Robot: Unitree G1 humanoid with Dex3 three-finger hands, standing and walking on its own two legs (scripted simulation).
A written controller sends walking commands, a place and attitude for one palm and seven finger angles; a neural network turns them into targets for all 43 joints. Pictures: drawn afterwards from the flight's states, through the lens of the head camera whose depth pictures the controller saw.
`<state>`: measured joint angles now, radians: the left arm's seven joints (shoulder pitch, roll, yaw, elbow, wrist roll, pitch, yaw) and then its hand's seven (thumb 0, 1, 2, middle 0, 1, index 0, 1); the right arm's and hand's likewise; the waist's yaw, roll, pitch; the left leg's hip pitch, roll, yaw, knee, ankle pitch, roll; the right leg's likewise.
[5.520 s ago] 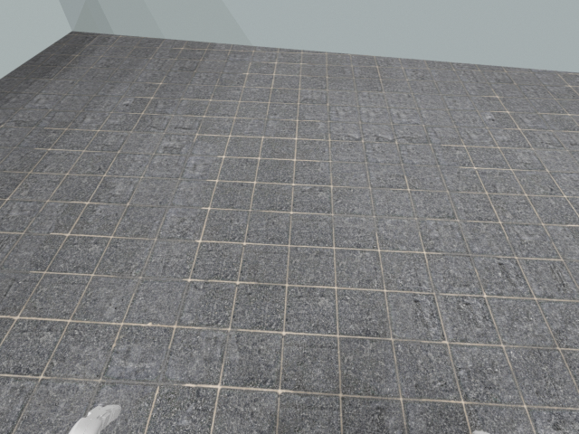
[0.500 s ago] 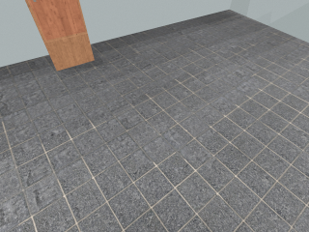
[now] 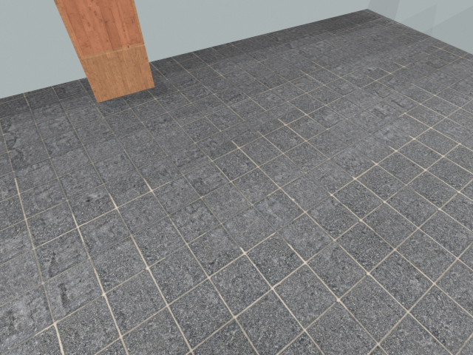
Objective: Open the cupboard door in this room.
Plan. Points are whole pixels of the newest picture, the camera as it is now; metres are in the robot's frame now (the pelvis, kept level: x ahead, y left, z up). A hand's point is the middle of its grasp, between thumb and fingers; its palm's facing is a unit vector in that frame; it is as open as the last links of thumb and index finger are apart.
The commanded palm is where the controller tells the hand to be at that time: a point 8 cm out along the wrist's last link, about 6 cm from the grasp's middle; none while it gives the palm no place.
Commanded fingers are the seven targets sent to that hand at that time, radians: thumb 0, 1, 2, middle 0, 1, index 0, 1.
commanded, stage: stand and wait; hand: left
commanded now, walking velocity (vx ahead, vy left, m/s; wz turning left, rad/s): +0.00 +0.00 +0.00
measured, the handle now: out of the picture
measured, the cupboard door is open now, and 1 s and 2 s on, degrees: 0 0 0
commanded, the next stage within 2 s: turn or walk to find it in 0.10 s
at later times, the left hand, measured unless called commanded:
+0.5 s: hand out of the picture +0.04 +0.21 -0.19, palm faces +0.13 -0.96 -0.24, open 7.4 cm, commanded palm none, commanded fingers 0.00 0.90 0.90 -0.20 -0.30 -0.20 -0.30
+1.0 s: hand out of the picture +0.01 +0.23 -0.17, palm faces +0.31 -0.91 -0.26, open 7.4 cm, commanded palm none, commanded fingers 0.00 0.90 0.90 -0.20 -0.30 -0.20 -0.30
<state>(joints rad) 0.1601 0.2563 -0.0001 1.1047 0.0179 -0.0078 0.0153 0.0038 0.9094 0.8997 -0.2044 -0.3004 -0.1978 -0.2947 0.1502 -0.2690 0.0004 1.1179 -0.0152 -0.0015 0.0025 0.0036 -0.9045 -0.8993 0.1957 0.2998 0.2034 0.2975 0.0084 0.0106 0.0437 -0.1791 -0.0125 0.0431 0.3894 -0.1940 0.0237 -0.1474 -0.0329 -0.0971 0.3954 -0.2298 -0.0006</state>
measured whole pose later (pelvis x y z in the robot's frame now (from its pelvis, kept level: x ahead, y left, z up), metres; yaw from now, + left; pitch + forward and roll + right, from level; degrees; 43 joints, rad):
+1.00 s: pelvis -0.02 +0.00 -0.01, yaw +19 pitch +1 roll -1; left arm 0.14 0.22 0.06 0.96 0.02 0.06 0.03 0.01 0.91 0.90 -0.20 -0.30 -0.20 -0.29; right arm 0.24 -0.19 -0.05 0.99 -0.03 0.03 0.00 0.00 -0.90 -0.90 0.20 0.30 0.21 0.30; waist -0.04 0.01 0.05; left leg -0.32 -0.06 -0.05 0.44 -0.13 0.05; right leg -0.38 -0.05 0.00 0.87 -0.42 0.07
